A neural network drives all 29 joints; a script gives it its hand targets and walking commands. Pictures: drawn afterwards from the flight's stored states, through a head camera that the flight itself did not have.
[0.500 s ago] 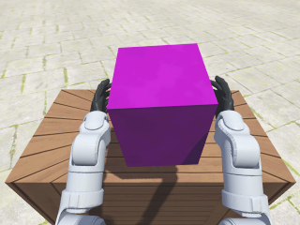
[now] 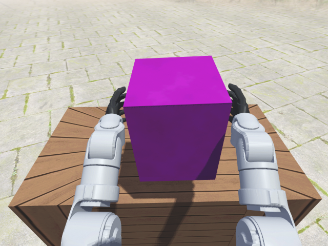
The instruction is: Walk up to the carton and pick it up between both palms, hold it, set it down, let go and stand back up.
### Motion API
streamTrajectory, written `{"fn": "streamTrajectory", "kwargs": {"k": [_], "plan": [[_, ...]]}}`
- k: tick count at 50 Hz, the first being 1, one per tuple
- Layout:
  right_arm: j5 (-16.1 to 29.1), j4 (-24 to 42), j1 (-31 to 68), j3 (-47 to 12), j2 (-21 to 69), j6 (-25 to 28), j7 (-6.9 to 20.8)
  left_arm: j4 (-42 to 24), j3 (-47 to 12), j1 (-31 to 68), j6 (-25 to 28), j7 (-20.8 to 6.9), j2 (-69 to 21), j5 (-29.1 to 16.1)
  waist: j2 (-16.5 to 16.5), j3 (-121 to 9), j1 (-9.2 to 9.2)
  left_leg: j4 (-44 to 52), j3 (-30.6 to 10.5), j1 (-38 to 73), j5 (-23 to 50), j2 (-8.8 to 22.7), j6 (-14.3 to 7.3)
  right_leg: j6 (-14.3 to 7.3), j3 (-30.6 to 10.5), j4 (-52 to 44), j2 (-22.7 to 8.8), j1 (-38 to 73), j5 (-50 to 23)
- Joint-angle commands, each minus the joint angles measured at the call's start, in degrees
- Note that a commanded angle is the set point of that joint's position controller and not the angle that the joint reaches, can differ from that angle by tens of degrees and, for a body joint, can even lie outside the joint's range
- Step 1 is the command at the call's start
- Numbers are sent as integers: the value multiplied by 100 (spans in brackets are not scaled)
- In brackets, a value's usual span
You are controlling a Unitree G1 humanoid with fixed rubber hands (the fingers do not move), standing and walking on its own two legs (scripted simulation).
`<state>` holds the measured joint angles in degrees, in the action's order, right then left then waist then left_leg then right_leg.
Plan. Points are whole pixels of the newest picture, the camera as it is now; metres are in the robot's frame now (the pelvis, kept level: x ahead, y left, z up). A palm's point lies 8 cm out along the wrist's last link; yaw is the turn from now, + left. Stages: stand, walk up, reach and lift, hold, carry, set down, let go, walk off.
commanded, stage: hold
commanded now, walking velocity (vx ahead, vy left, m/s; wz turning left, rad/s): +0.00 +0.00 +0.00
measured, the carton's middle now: (175, 119) +0.41 +0.00 +0.15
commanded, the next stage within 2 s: set down in 1.22 s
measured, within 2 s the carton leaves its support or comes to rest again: neither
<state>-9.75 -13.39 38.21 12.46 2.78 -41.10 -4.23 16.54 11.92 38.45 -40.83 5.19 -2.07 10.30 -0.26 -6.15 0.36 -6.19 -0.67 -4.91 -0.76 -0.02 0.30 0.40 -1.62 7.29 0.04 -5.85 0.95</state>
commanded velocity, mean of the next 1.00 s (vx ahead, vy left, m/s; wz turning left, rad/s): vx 0.00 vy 0.00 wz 0.00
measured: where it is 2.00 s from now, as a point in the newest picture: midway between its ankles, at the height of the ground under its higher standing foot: outside the picture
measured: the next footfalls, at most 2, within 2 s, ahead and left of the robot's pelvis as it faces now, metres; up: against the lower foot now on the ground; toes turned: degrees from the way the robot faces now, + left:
none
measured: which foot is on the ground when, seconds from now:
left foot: down 0.00-1.00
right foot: down 0.00-1.00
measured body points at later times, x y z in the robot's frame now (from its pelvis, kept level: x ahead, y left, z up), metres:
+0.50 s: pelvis +0.00 +0.00 +0.00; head -0.03 +0.00 +0.45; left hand +0.36 +0.16 +0.14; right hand +0.37 -0.14 +0.16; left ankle +0.03 +0.12 -0.75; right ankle +0.04 -0.12 -0.75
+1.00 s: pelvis +0.01 +0.00 +0.00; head -0.01 +0.00 +0.45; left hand +0.36 +0.16 +0.19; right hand +0.37 -0.13 +0.20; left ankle +0.03 +0.12 -0.75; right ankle +0.03 -0.12 -0.75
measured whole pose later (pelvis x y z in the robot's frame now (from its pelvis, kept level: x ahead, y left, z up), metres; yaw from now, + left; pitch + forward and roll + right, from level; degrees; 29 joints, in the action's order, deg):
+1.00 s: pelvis +0.01 +0.00 +0.00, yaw +0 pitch +0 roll +0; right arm -5.0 2.2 31.1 9.3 4.2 -42.1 -6.3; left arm -0.9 8.0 30.3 -43.1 6.9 -1.9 6.9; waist -1.0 -3.6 -1.4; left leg -4.8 -0.9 -4.6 -0.3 0.3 0.7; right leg 0.1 -1.5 6.7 0.4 -5.8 0.9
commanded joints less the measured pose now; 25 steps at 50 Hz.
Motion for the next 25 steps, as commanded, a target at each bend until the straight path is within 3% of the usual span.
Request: {"fn": "streamTrajectory", "kwargs": {"k": [1,4,5,7,9,12,13,15,16,17,19,22,24,25], "plan": [[815,525,2669,-2073,2775,347,928,-1093,-1810,2835,422,-958,-2507,-818,-26,-1392,-55,165,68,520,212,-192,13,161,178,-186,254,548,-209],[1396,1917,3585,-2707,3281,586,816,-2745,-2641,3959,643,-853,-2939,-1327,29,-2736,-76,-102,43,705,1238,-181,-1,217,22,235,223,1015,-1482],[1543,2237,3683,-2939,3338,596,719,-3150,-3026,4156,667,-785,-3001,-1543,76,-3247,-38,-211,-14,824,1523,-198,33,236,20,365,249,1092,-1723],[1821,2982,3736,-3465,3390,578,552,-3610,-3614,4063,613,-626,-3193,-1786,325,-3972,-131,-435,-57,1216,2177,-178,86,226,7,495,272,1251,-2141],[1796,3056,3088,-3598,3033,321,413,-3348,-3600,3076,319,-450,-3091,-1689,293,-3645,-199,-450,-20,1299,2018,-201,185,228,77,400,281,1190,-1871],[1283,1914,1689,-3085,2501,-197,425,-2511,-3118,1816,-156,-406,-2663,-1382,156,-2201,-114,-192,-14,1268,1104,-211,222,169,197,35,329,728,-635],[1135,1546,1447,-2858,2335,-299,494,-2089,-2848,1676,-277,-487,-2492,-1259,24,-1505,-37,-75,74,1037,615,-193,220,172,250,-68,340,568,-240],[842,771,1387,-2353,2147,-385,691,-1304,-2428,1429,-438,-692,-2455,-986,163,-601,43,155,145,689,-129,-219,264,81,342,-373,348,339,415],[730,571,1508,-2218,2084,-384,795,-1032,-2170,1517,-439,-813,-2340,-845,115,-179,-34,257,168,506,-227,-249,196,107,289,-422,328,192,557],[690,505,1609,-2162,2113,-308,876,-1052,-2043,1658,-341,-873,-2261,-852,-37,-322,37,255,165,587,-224,-231,203,152,328,-462,347,135,530],[814,719,2103,-2120,2403,-98,960,-1337,-2027,2319,-112,-951,-2370,-929,-34,-507,-32,237,100,448,-294,-176,117,154,265,-378,327,206,459],[1243,1953,3195,-2683,2997,315,865,-2862,-2772,3660,364,-946,-2798,-1431,140,-2167,50,8,57,505,467,-179,80,195,114,21,239,726,-522],[1583,2718,3676,-3186,3372,466,720,-3734,-3306,4320,532,-867,-3038,-1718,105,-3222,1,-218,50,872,795,-186,40,249,43,356,242,878,-892],[1666,2520,3577,-3226,3396,430,626,-3811,-3521,4397,553,-789,-3051,-1820,334,-3434,39,-333,71,893,933,-216,72,245,-1,393,237,904,-1092]]}}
